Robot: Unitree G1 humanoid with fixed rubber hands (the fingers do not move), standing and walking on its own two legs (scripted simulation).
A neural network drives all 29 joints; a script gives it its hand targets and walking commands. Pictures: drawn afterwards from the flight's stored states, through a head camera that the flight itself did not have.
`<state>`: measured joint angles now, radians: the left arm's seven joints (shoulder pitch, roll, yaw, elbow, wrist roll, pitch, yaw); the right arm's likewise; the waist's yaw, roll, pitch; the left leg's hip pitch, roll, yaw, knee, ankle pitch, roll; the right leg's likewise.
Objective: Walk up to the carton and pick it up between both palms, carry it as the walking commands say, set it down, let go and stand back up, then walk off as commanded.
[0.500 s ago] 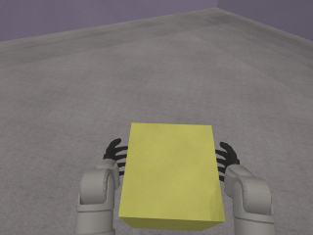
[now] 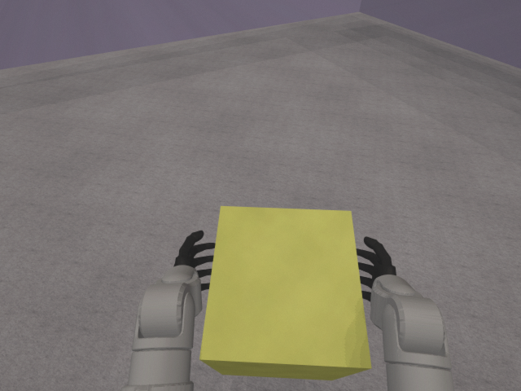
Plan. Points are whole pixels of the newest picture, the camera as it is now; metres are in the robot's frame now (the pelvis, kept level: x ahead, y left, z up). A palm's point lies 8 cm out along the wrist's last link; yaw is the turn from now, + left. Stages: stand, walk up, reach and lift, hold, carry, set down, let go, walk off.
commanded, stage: carry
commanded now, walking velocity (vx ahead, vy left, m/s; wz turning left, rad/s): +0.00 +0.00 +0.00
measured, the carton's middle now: (280, 300) +0.29 +0.00 -0.02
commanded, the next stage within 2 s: none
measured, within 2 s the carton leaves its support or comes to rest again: neither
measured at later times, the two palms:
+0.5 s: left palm (185, 281) +0.28 +0.15 +0.06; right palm (379, 291) +0.27 -0.14 +0.06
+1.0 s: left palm (182, 283) +0.28 +0.15 +0.05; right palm (377, 293) +0.27 -0.14 +0.06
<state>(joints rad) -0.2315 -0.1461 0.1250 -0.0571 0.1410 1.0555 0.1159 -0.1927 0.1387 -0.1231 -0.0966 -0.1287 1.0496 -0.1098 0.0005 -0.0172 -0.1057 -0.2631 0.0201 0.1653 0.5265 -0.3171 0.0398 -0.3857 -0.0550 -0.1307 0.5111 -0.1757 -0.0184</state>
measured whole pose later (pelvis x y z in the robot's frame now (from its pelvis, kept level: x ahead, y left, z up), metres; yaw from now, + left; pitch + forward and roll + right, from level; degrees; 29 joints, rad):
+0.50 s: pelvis +0.00 +0.00 +0.00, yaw +0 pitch +3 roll +0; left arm -0.22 -0.14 0.12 0.00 0.14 0.96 0.11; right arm -0.18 0.14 -0.12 -0.04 -0.13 0.96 -0.10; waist 0.00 -0.02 -0.11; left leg -0.27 0.02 0.17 0.54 -0.32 0.05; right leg -0.39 -0.06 -0.13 0.52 -0.18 -0.01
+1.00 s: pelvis +0.00 +0.01 +0.00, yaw +0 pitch +3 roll +0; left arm -0.21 -0.14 0.12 0.01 0.14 0.94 0.12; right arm -0.17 0.14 -0.13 -0.03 -0.13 0.94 -0.10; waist 0.00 -0.02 -0.11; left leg -0.27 0.01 0.17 0.55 -0.33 0.05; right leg -0.39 -0.07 -0.12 0.53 -0.18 -0.01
